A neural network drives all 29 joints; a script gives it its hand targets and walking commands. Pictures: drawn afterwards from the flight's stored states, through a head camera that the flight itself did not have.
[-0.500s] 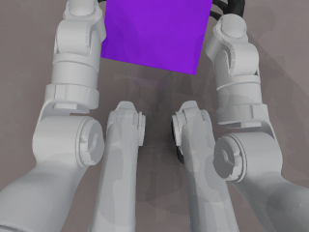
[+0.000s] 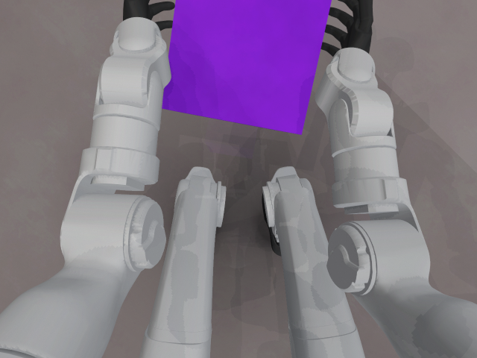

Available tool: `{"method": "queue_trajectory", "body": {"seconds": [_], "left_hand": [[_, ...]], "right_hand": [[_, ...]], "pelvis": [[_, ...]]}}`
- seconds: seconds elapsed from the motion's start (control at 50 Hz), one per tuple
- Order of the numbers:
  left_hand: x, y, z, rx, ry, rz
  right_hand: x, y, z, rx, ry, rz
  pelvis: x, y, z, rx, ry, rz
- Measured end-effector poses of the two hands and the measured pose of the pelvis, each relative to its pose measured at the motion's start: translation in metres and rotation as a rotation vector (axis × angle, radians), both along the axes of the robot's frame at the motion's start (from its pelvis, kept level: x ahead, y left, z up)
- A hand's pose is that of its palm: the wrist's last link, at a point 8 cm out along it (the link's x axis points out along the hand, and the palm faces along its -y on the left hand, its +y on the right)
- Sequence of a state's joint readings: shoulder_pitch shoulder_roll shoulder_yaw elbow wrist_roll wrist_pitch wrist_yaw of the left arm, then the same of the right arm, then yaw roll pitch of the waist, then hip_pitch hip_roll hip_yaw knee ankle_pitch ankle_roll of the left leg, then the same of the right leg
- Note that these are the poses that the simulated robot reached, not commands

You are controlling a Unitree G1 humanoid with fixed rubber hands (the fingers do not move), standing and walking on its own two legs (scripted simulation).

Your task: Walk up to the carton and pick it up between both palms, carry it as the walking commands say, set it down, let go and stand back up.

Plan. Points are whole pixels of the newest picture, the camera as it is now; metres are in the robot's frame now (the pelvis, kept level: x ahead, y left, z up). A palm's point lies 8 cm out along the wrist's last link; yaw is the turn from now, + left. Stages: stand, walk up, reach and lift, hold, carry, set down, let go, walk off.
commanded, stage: reach and lift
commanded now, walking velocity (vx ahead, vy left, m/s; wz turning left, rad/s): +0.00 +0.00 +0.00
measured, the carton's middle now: (241, 55) +0.53 +0.00 -0.15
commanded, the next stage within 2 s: none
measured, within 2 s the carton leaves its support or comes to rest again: neither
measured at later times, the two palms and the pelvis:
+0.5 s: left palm (120, 5) +0.51 +0.13 +0.01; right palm (379, 42) +0.48 -0.13 +0.01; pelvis +0.00 +0.00 +0.06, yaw +0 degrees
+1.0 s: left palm out of the picture +0.48 +0.13 +0.11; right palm (453, 22) +0.45 -0.14 +0.10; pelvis +0.05 +0.00 +0.12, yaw +0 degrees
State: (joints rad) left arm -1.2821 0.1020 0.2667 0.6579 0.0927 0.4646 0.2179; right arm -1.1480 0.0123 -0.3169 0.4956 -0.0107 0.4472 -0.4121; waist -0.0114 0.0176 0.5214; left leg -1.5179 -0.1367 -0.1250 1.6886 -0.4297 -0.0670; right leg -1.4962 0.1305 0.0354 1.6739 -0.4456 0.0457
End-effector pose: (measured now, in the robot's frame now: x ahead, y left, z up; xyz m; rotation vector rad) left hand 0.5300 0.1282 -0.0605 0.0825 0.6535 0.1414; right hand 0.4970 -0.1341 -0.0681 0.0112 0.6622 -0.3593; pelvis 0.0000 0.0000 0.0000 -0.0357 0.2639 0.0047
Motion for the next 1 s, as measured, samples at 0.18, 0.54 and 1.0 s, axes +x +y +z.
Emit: {"method": "queue_trajectory", "body": {"seconds": [0.18,0.54,1.0], "left_hand": [[-0.007,0.000,0.026,0.000,-0.004,0.000],[-0.019,0.000,0.079,0.003,-0.010,-0.005],[-0.046,-0.002,0.173,0.002,0.048,0.006]], "right_hand": [[-0.007,0.000,0.026,0.000,-0.004,0.000],[-0.019,0.000,0.080,-0.001,-0.009,-0.003],[-0.046,-0.001,0.172,0.016,0.047,-0.003]], "pelvis": [[0.001,0.000,0.020,0.000,-0.031,0.002],[0.006,0.000,0.062,0.003,-0.095,0.008],[0.054,-0.002,0.121,0.013,0.056,0.004]]}}
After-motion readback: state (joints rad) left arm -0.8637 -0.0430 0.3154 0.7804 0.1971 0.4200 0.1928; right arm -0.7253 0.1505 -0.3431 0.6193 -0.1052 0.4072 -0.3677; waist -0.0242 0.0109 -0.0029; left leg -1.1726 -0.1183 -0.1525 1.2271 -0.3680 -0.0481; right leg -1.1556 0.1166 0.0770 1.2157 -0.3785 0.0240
